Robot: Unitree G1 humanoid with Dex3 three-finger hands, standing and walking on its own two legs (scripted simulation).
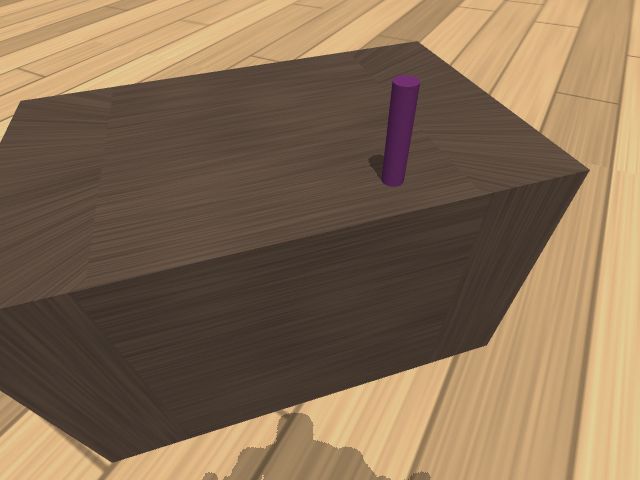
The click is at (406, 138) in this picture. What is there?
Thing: slim round
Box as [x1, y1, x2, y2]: [382, 75, 419, 186]
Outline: 410,75 396,76 393,78 382,171 382,181 390,186 396,186 401,184 404,177 419,86 419,79
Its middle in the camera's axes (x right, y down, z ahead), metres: +0.15 -0.21 +0.74
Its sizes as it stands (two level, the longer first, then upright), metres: 0.047 0.047 0.210
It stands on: a support 0.75 m high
